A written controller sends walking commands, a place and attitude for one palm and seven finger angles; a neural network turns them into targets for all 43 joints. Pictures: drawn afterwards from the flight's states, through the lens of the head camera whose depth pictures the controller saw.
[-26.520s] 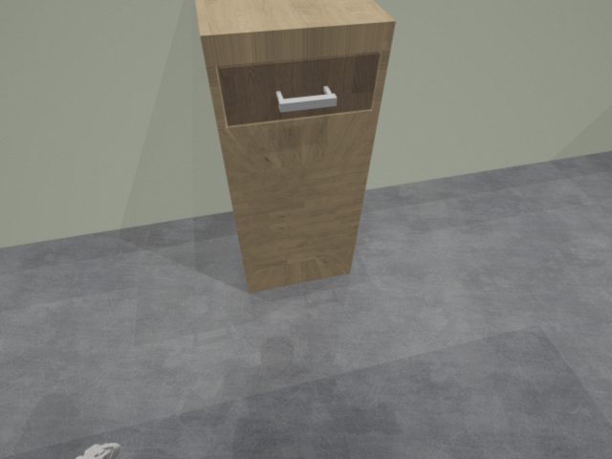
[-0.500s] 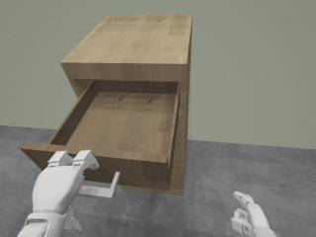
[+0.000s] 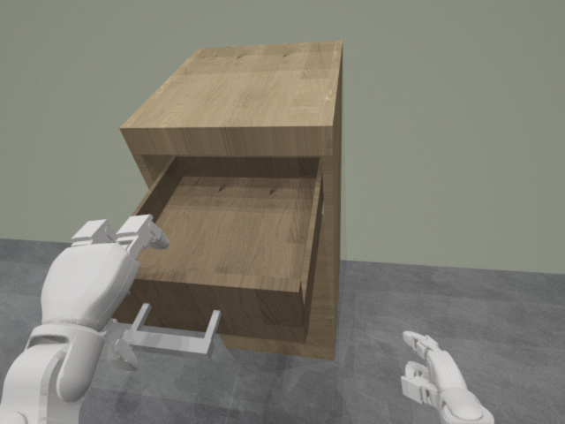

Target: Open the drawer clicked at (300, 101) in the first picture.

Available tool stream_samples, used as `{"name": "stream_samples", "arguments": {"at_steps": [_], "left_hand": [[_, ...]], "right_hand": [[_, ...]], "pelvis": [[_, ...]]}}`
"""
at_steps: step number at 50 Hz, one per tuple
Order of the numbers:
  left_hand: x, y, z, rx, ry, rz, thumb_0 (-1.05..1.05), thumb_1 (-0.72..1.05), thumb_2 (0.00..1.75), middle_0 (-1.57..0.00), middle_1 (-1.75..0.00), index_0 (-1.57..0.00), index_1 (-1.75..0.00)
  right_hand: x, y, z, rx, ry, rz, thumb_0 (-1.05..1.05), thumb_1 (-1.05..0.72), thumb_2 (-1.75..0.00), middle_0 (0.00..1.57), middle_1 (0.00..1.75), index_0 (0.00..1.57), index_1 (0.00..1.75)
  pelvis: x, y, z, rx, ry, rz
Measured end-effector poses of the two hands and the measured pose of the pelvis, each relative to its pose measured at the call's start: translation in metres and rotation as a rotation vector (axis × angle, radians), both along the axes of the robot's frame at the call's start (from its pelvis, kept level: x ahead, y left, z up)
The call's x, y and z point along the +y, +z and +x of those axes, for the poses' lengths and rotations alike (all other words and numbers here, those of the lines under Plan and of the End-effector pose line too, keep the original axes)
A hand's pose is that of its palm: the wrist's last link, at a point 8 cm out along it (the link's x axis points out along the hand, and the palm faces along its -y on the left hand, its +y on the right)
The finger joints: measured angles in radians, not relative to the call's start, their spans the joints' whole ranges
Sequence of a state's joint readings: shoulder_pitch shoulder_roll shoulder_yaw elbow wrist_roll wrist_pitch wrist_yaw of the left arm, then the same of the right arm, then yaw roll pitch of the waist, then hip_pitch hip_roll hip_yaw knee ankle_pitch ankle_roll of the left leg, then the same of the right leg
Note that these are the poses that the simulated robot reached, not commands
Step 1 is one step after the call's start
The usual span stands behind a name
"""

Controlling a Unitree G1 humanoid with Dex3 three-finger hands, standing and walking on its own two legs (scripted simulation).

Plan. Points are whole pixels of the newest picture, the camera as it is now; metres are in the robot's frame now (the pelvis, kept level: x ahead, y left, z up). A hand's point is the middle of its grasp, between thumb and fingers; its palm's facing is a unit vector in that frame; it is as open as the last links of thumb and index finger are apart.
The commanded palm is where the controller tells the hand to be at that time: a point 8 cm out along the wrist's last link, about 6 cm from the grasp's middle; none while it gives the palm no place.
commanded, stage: lift the hand off the handle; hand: left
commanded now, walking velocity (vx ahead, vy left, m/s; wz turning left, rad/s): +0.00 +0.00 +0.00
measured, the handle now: (173, 329) +0.22 +0.21 +0.04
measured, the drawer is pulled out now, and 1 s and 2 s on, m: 0.29 0.29 0.29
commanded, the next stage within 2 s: draw the hand back to the body in 0.30 s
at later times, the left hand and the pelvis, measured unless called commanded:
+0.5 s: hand (127, 288) +0.20 +0.21 +0.18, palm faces +0.15 -0.07 -0.99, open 13.9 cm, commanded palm +0.15 +0.22 +0.24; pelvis -0.01 -0.01 +0.00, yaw +1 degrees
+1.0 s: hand (90, 296) +0.18 +0.24 +0.18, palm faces +0.16 -0.03 -0.99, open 13.9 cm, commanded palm +0.14 +0.24 +0.23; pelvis +0.00 +0.00 +0.00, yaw +2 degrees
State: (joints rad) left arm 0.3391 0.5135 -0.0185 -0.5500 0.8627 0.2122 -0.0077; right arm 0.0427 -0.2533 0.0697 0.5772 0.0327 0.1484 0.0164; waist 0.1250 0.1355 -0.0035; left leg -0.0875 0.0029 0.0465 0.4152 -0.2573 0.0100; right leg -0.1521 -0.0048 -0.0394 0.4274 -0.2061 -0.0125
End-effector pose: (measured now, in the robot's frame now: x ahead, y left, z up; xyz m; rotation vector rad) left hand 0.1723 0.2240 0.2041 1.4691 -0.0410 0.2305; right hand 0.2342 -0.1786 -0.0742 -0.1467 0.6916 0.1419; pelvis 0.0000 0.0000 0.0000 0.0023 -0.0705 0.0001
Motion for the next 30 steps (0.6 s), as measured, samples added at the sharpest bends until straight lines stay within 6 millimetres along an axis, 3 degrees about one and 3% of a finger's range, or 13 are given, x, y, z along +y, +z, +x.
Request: {"name": "stream_samples", "arguments": {"at_steps": [9,13,17,25,30], "left_hand": [[-0.010,0.024,-0.014,-0.034,-0.052,0.013,0.00,-0.50,0.30,-0.32,-1.20,-0.32,-1.20],[-0.006,0.033,-0.015,-0.052,-0.033,0.038,0.00,-0.50,0.30,-0.32,-1.20,-0.32,-1.20],[-0.002,0.030,-0.009,-0.021,-0.008,0.014,0.00,-0.50,0.30,-0.32,-1.20,-0.32,-1.20],[-0.014,0.022,-0.004,0.025,-0.086,0.033,0.00,-0.50,0.30,-0.32,-1.20,-0.32,-1.20],[-0.004,0.027,-0.007,0.015,-0.065,0.053,0.00,-0.49,0.30,-0.32,-1.20,-0.32,-1.20]], "right_hand": [[-0.020,0.003,-0.003,-0.022,-0.020,-0.025,0.01,-0.91,-0.89,0.20,0.30,0.20,0.30],[-0.025,0.000,-0.005,-0.012,-0.021,-0.030,0.01,-0.91,-0.89,0.19,0.30,0.20,0.30],[-0.025,-0.003,-0.008,-0.012,-0.021,-0.015,0.01,-0.91,-0.89,0.19,0.30,0.20,0.30],[-0.022,-0.006,-0.016,-0.024,-0.018,0.004,0.01,-0.91,-0.89,0.19,0.30,0.20,0.30],[-0.024,-0.010,-0.021,-0.013,-0.023,0.006,0.01,-0.91,-0.89,0.19,0.30,0.20,0.30]], "pelvis": [[-0.003,0.000,-0.001,0.001,0.002,-0.001],[-0.006,-0.001,-0.005,-0.003,0.009,0.002],[-0.009,-0.001,-0.008,-0.002,0.014,0.005],[-0.013,-0.002,-0.010,0.004,0.013,0.005],[-0.015,-0.003,-0.010,0.007,0.015,0.003]]}}
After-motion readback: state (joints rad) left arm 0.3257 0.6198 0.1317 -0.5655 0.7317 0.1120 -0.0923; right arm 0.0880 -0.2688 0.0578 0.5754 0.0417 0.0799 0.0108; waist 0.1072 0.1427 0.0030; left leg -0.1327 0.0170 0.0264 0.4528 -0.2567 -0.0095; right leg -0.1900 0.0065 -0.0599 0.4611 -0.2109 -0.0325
